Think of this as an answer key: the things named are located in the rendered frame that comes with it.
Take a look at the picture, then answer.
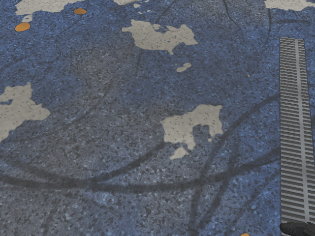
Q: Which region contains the right robot hand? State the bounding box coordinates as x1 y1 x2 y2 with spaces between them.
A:
280 221 315 236

